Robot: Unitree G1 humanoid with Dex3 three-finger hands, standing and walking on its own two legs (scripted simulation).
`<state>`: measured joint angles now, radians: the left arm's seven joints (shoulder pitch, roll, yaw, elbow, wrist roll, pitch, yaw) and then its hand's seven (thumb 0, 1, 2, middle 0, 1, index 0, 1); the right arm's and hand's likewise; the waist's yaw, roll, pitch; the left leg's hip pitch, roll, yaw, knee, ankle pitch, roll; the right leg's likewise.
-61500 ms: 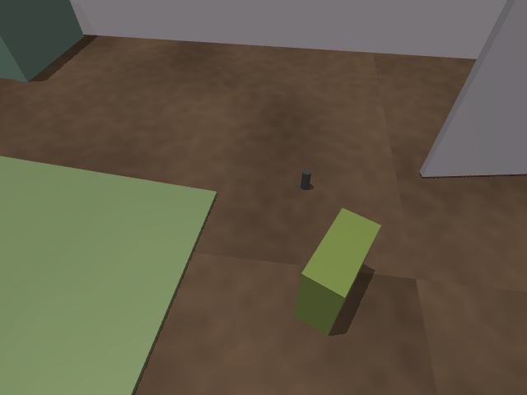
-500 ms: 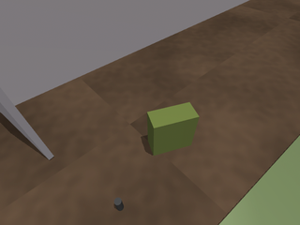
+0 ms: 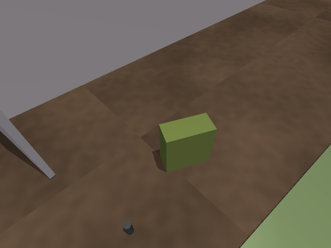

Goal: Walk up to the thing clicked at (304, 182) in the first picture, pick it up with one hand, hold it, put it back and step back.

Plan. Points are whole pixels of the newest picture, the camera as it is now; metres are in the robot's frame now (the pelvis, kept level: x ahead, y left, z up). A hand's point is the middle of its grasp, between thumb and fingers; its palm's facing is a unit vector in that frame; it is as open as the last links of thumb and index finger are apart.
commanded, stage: stand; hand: left
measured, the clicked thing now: (128, 227) +0.37 +0.24 -0.73
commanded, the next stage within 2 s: step back in 0.70 s
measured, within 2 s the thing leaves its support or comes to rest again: neither
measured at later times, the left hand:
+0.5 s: hand out of the picture +0.08 +0.24 -0.16, palm faces -0.01 -0.94 -0.35, open 7.4 cm
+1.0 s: hand out of the picture +0.10 +0.30 -0.18, palm faces -0.02 -0.93 -0.38, open 7.4 cm
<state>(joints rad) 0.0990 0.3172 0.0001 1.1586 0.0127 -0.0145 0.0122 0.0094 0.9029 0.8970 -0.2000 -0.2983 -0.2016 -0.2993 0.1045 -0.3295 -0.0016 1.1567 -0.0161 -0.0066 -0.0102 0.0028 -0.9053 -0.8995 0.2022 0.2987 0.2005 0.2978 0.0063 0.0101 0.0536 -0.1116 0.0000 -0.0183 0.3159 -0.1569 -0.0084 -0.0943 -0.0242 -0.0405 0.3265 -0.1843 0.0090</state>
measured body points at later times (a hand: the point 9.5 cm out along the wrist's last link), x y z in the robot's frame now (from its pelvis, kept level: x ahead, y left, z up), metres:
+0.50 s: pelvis +0.01 +0.00 +0.00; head +0.01 -0.01 +0.45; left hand +0.08 +0.29 -0.13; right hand +0.08 -0.30 -0.14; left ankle +0.01 +0.12 -0.75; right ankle +0.00 -0.12 -0.75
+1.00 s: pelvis -0.03 +0.04 -0.02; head +0.03 +0.05 +0.42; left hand +0.10 +0.35 -0.15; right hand +0.04 -0.30 -0.14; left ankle -0.06 +0.14 -0.74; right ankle +0.00 -0.12 -0.75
